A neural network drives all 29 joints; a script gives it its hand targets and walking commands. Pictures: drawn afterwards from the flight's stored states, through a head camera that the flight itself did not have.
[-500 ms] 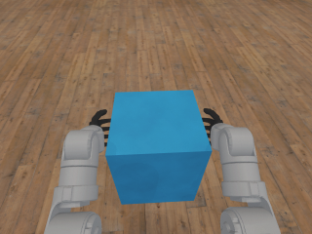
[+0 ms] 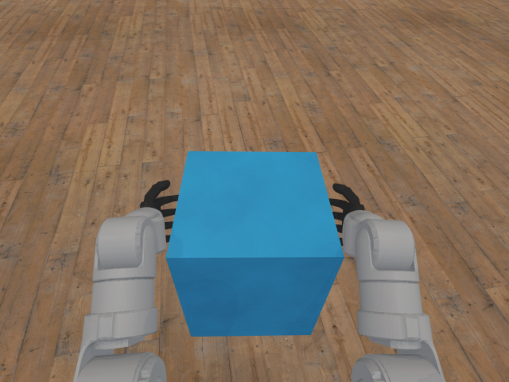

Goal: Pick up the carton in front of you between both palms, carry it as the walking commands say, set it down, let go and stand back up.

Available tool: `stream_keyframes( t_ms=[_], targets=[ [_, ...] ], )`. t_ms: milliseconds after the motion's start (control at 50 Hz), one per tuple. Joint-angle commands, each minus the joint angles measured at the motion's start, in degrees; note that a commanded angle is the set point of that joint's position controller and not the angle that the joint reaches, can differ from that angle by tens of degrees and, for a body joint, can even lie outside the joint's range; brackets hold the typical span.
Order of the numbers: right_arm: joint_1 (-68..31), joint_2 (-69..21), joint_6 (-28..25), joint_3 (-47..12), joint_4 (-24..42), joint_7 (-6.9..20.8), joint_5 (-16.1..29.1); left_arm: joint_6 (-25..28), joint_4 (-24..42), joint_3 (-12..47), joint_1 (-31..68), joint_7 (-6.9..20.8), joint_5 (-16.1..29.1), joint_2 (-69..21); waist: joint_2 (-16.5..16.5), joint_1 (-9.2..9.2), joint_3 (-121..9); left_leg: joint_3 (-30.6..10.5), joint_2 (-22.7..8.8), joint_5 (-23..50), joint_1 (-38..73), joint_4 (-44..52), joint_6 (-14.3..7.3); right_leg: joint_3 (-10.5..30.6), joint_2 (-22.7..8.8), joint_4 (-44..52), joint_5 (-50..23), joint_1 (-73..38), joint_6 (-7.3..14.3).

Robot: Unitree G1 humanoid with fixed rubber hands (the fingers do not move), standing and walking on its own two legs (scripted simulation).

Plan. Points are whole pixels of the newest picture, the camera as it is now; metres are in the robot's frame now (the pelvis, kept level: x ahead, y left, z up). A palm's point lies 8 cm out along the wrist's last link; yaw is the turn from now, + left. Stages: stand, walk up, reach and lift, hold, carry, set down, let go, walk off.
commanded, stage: carry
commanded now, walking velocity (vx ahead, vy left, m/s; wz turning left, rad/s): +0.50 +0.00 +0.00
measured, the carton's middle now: (251, 246) +0.35 +0.01 +0.02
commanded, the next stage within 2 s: none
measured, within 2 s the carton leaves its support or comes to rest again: neither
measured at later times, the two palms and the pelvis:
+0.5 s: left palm (195, 141) +0.56 +0.12 +0.07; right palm (338, 141) +0.58 -0.18 +0.07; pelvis +0.31 -0.05 +0.00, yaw +4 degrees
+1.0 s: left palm (184, 69) +0.87 +0.18 +0.07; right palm (295, 70) +0.87 -0.12 +0.08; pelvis +0.61 +0.03 +0.00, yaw +0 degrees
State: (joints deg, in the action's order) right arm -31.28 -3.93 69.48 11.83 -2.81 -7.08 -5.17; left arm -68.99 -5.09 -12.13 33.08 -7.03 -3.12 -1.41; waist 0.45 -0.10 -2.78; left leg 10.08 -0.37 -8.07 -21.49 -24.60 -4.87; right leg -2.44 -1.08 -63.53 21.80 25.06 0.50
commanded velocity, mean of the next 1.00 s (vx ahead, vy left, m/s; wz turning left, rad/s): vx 0.50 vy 0.00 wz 0.00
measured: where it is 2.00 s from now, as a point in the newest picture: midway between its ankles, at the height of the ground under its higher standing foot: (245, 203)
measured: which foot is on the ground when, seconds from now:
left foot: down 0.00-0.38, up 0.40-0.84, down 0.86-1.00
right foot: up 0.00-0.34, down 0.36-0.88, up 0.90-1.00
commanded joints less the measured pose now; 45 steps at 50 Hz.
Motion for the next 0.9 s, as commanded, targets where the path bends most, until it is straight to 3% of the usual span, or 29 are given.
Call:
stream_keyframes(
  t_ms=[0,100,240,280,320,340,360,380,400,440,460,480,520,580,660,760,800,820,840,860,880],
  targets=[
    [-36.0,-62.8,-1.0,-38.2,12.1,14.4,24.4,0.5,9.8,39.2,32.3,14.5,22.6,-67.4,-5.7,0.58,-23.9,-18.7,-16.9,12.1,27.3,10.9,-4.0,1.3,-4.0,6.0,-3.5,9.5,-1.0],
    [-23.0,-59.9,-0.8,-41.2,19.4,15.9,22.8,1.4,18.0,43.1,19.1,13.2,18.6,-65.0,-8.7,0.80,-22.1,-11.4,-13.9,19.5,31.4,11.4,-3.5,-3.4,-3.1,18.3,-9.4,12.5,-2.8],
    [-5.1,-56.7,-0.5,-43.3,19.9,17.7,20.8,0.3,22.2,46.7,4.5,15.2,18.0,-60.9,-10.2,1.29,-13.8,-6.3,-12.8,27.3,31.2,10.8,-1.8,-7.3,-1.6,32.9,-18.8,9.9,-1.1],
    [-4.9,-55.6,-0.3,-43.9,20.4,17.8,20.8,-0.2,23.0,46.6,4.2,15.9,18.8,-59.4,-10.4,1.28,-12.1,-4.6,-12.8,30.9,29.6,7.9,-0.4,-8.7,-0.9,36.9,-19.9,4.6,-0.1],
    [-5.2,-54.6,-0.1,-44.5,21.2,17.7,21.2,-0.5,22.6,46.1,3.0,16.4,19.1,-58.4,-7.9,-0.01,-15.0,-0.2,-10.6,32.6,22.9,-3.1,1.8,-12.5,2.2,41.1,-18.6,-11.7,0.9],
    [-5.8,-53.7,0.0,-44.8,21.5,17.6,21.3,-0.6,21.8,45.5,2.4,16.7,19.0,-57.8,-4.7,-0.82,-18.6,0.9,-9.1,22.5,14.0,-11.9,3.5,-8.9,-1.1,39.6,-14.7,-24.6,1.4],
    [-6.3,-53.6,0.5,-45.5,22.4,17.5,21.6,-0.6,20.8,44.6,1.4,17.0,18.5,-56.6,7.6,-1.36,-23.9,0.5,-4.7,3.4,-0.8,-29.2,6.2,15.2,-17.2,42.0,-7.8,-37.7,6.9],
    [-7.2,-53.2,0.7,-46.1,23.1,17.5,21.9,-0.2,19.1,44.2,0.1,17.1,18.4,-57.1,18.0,-1.43,-23.9,-3.6,1.8,-19.0,-14.9,-39.8,6.3,32.2,-23.5,48.8,-9.6,-43.3,12.6],
    [-8.1,-54.8,0.4,-46.7,23.0,17.5,22.2,0.1,20.2,44.6,0.6,17.2,18.9,-58.6,13.8,-1.08,-22.0,-8.8,-1.6,-20.2,-18.7,-47.2,4.8,28.9,-23.4,48.7,-13.9,-40.8,12.9],
    [-8.4,-56.9,-0.7,-47.1,23.1,17.6,22.6,0.9,21.7,45.6,2.0,17.4,19.9,-61.3,4.4,-0.83,-19.8,-10.4,-6.2,-15.2,-17.4,-45.7,3.7,19.0,-20.5,48.9,-18.4,-31.7,9.9],
    [-7.6,-57.5,-1.2,-47.4,23.2,17.5,22.4,1.2,22.5,46.2,2.6,17.6,20.3,-61.9,2.5,-0.51,-18.8,-10.8,-7.7,-12.0,-15.2,-41.5,4.0,14.7,-19.2,50.7,-16.0,-27.4,8.0],
    [-7.1,-58.7,-1.6,-47.6,22.8,17.4,22.4,1.5,23.1,46.5,3.0,17.6,20.5,-62.2,3.3,-0.43,-18.4,-9.6,-7.7,-9.8,-13.0,-38.2,4.4,11.1,-17.9,52.2,-13.1,-24.6,6.8],
    [-4.5,-59.2,-2.3,-47.7,22.5,16.9,21.6,1.9,23.8,46.8,1.7,17.9,20.9,-61.8,5.4,-0.47,-17.0,-7.4,-7.4,-7.0,-11.7,-31.8,5.4,6.4,-16.4,54.9,-9.2,-22.0,6.4],
    [-3.1,-58.1,-2.7,-47.8,23.2,16.2,20.6,2.0,24.9,47.2,1.2,18.2,21.3,-59.7,6.1,-0.46,-14.5,-5.0,-7.3,-2.7,-13.5,-21.6,6.7,3.0,-15.4,57.4,-8.7,-22.6,7.2],
    [-2.6,-55.0,-1.5,-47.5,25.1,15.6,20.6,0.8,26.3,46.6,0.2,17.8,20.9,-56.2,6.5,-0.68,-11.4,-2.2,-6.4,3.7,-13.6,-11.9,6.5,-0.9,-13.9,56.7,-14.7,-24.5,6.5],
    [-2.7,-51.4,0.9,-46.2,24.7,15.9,20.8,-1.2,24.9,45.0,-1.2,17.1,19.2,-53.3,7.8,-1.08,-7.4,0.7,-4.9,5.8,-10.3,-4.1,5.2,-3.7,-13.4,52.8,-22.7,-26.8,5.3],
    [-3.3,-50.7,1.6,-45.5,24.1,16.1,21.0,-1.8,24.4,45.0,-0.3,16.9,19.0,-52.8,8.0,-0.79,-7.9,3.4,-3.3,3.2,-3.8,-1.3,4.4,-5.3,-13.0,47.1,-27.3,-26.2,4.1],
    [-3.0,-50.5,1.8,-45.0,23.3,16.2,21.0,-2.1,24.4,45.1,0.4,16.8,19.0,-52.7,6.0,0.03,-10.1,6.1,-0.9,1.1,4.4,0.8,4.2,-8.1,-11.0,39.3,-31.3,-23.9,2.8],
    [-2.4,-50.3,1.8,-44.3,22.3,16.3,20.9,-2.3,24.3,45.3,0.7,16.7,19.1,-52.4,2.8,0.96,-14.4,3.5,-2.5,-1.1,17.6,-0.1,3.8,-10.0,-9.2,29.0,-30.6,-16.9,1.1],
    [-2.3,-49.7,1.5,-43.3,21.0,16.6,20.0,-2.7,25.5,45.9,2.2,16.6,19.7,-52.8,-9.5,1.93,-19.1,-19.3,-16.3,-10.0,30.5,4.6,-2.0,-9.8,-4.3,12.0,-19.6,-1.8,-2.5],
    [-1.1,-51.5,1.1,-43.3,19.2,16.6,20.1,-2.9,26.0,46.5,4.0,16.8,20.1,-53.5,-21.7,1.91,-21.3,-37.2,-24.0,-6.7,38.1,12.4,-7.3,-6.6,1.7,-0.6,3.4,11.7,-3.1]
  ],
)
